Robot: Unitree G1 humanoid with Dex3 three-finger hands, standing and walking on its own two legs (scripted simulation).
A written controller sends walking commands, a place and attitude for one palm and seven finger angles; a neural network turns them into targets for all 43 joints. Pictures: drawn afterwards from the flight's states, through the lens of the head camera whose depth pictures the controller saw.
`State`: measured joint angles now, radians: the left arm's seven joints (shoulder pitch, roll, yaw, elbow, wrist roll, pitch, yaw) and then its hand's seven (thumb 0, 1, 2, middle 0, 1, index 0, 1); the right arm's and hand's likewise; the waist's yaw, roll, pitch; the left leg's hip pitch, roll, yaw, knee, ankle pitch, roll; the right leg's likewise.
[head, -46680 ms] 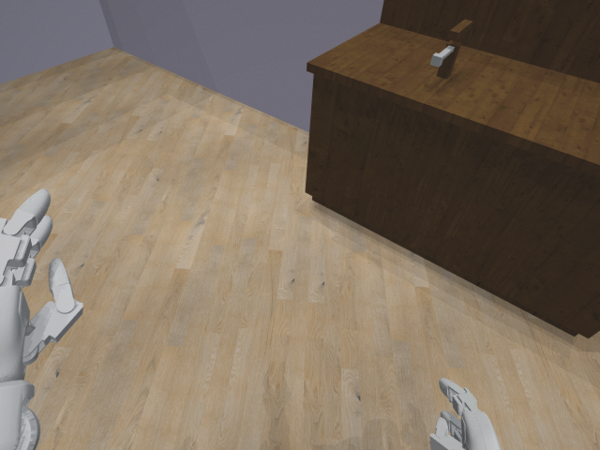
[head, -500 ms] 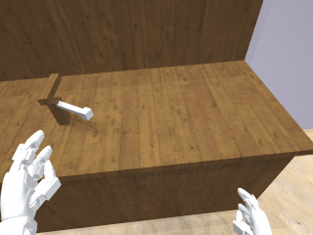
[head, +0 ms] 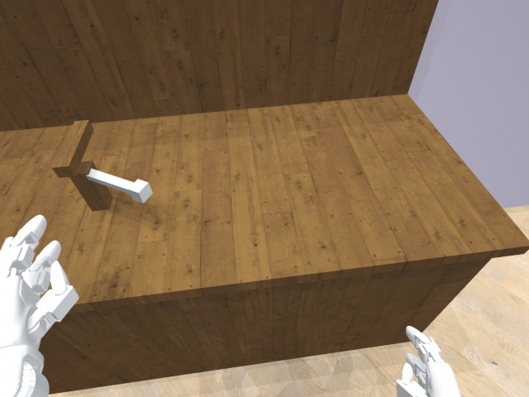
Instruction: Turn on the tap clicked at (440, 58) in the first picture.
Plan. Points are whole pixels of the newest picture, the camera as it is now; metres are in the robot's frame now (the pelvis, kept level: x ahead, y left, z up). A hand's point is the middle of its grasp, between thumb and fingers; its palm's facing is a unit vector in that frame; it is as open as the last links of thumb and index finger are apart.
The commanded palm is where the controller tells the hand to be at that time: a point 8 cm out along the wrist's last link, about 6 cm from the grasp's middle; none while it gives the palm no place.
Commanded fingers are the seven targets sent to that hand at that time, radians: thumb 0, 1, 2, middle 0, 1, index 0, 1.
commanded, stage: reach beside the lever's end, fingers flat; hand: left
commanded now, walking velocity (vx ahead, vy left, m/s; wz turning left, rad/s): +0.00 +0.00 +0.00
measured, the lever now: (140, 191) +0.43 +0.28 +0.06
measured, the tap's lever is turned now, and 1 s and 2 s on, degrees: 59 59 59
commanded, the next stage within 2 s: push the lever round in 1.62 s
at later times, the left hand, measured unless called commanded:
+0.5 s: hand (50, 268) +0.24 +0.33 +0.10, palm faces +0.48 -0.87 -0.12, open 7.6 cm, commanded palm +0.20 +0.37 +0.09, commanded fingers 0.00 0.90 0.90 -0.17 -0.21 -0.17 -0.21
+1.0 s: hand (43, 247) +0.29 +0.38 +0.07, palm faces +0.48 -0.87 -0.12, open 7.8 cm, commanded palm +0.25 +0.42 +0.07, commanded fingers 0.00 0.90 0.90 -0.15 -0.15 -0.15 -0.15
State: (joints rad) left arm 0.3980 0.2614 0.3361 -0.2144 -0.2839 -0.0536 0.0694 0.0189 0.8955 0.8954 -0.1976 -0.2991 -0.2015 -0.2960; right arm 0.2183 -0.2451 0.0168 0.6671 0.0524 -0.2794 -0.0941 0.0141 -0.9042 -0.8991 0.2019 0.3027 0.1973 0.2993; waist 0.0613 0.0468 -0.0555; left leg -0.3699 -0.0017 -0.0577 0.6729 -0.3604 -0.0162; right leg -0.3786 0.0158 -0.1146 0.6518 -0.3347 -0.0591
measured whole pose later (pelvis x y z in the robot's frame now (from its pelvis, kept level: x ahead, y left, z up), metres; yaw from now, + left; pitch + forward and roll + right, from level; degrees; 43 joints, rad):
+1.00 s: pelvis -0.01 +0.03 -0.01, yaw -1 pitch +8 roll -2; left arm -0.09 0.45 0.57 0.49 -0.26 -0.21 -0.13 0.02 0.90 0.90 -0.16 -0.18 -0.16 -0.18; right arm 0.24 -0.27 0.01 0.70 0.04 -0.18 -0.10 0.01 -0.90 -0.90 0.20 0.30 0.20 0.30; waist 0.01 0.03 -0.05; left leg -0.52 -0.01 -0.04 0.75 -0.37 0.02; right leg -0.51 0.01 -0.09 0.68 -0.31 -0.03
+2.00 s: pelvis -0.01 +0.03 -0.01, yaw -2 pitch +11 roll -2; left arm -0.15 0.44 0.56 0.55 -0.23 -0.27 -0.14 0.02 0.90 0.90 -0.15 -0.15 -0.15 -0.15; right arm 0.25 -0.26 0.01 0.67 0.03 -0.11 -0.09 0.01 -0.90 -0.90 0.20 0.30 0.20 0.30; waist 0.00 0.02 -0.08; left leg -0.60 -0.01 -0.04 0.81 -0.40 0.02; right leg -0.59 0.01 -0.09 0.73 -0.33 -0.02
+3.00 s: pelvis -0.01 +0.02 -0.01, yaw -1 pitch +9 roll -1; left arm -0.14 0.28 0.44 0.44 -0.17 -0.28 0.17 0.02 0.90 0.90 -0.15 -0.15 -0.15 -0.15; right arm 0.21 -0.24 0.00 0.69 0.02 -0.08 -0.07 0.01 -0.90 -0.90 0.20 0.30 0.20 0.30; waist 0.00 0.03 -0.08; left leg -0.56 0.00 -0.04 0.79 -0.39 0.00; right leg -0.56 0.02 -0.10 0.74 -0.34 -0.04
